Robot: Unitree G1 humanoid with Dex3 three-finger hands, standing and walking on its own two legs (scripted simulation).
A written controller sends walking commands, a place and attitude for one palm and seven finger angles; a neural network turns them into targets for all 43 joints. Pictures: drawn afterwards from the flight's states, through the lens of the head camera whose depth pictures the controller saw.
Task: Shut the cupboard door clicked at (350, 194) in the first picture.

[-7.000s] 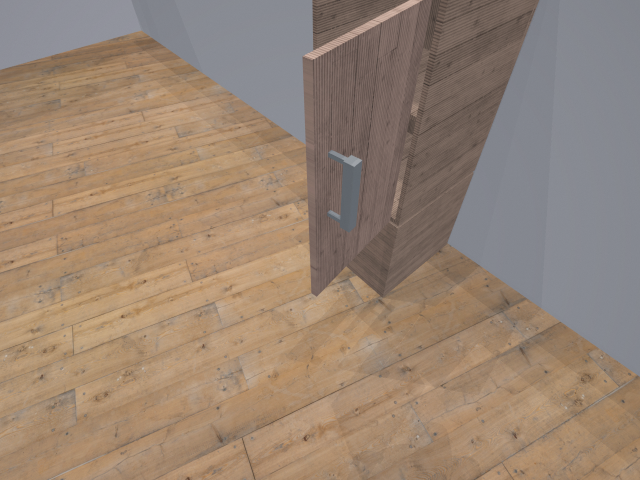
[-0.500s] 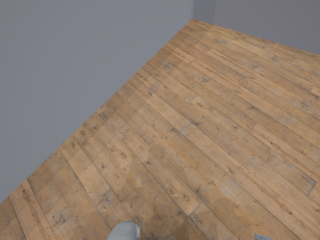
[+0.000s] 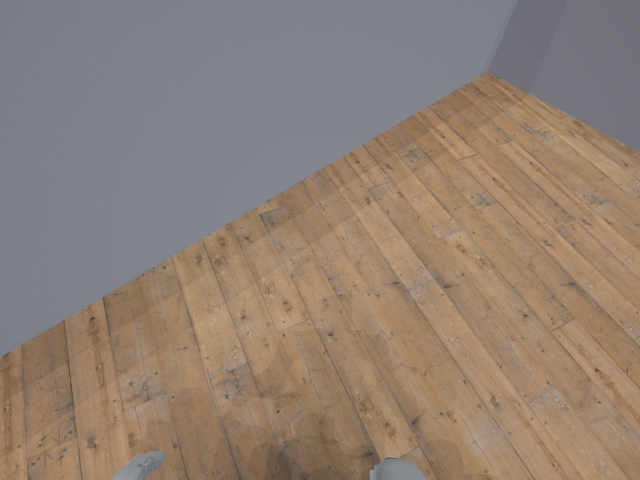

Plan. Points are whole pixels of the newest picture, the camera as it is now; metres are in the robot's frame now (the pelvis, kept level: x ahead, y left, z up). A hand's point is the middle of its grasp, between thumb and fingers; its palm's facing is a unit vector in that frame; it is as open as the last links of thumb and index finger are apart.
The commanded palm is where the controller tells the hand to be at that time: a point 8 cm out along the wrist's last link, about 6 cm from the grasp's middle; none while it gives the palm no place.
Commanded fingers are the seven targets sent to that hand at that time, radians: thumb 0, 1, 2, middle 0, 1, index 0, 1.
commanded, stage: walk to a spot facing it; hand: left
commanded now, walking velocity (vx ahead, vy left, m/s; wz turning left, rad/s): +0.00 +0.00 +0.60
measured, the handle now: out of the picture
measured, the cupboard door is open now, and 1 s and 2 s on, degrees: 99 99 99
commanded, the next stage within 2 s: none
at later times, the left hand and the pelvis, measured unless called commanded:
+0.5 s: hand out of the picture +0.00 +0.14 -0.16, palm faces +0.34 -0.90 -0.27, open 7.3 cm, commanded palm none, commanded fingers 0.00 0.90 0.90 -0.20 -0.30 -0.20 -0.30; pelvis +0.00 -0.06 +0.00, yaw +20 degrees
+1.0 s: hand out of the picture -0.03 +0.20 -0.17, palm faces +0.58 -0.77 -0.24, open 7.4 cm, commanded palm none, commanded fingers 0.00 0.90 0.90 -0.20 -0.30 -0.20 -0.30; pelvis +0.00 -0.03 +0.00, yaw +36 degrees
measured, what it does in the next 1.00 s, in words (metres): steps on the spot, turning left: right foot, then left foot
